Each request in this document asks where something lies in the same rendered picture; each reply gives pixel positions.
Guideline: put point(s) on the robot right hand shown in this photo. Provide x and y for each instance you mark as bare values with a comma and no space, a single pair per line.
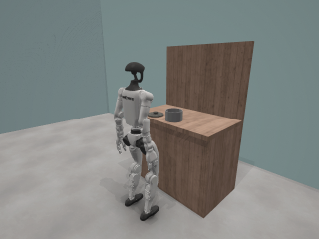
151,157

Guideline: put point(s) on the right robot upper arm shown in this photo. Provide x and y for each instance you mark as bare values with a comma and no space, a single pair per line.
146,99

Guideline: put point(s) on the left robot shin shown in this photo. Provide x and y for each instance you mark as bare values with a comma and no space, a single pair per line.
134,180

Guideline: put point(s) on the robot right foot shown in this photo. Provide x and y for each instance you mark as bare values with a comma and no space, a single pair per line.
144,216

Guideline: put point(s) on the right robot forearm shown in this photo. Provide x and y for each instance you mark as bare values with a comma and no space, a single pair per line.
145,131

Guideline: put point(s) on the table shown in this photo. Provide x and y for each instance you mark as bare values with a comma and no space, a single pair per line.
198,156

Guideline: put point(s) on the lid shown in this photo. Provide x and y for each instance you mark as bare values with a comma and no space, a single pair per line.
151,114

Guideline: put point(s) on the robot left hand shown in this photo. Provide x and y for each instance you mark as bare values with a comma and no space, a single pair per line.
119,140

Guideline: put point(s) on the pot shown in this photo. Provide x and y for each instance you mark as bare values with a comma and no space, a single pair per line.
174,115

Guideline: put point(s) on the left robot forearm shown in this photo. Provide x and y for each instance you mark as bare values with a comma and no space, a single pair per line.
119,126

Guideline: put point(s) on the left robot upper arm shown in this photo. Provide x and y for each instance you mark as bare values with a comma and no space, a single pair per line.
119,104

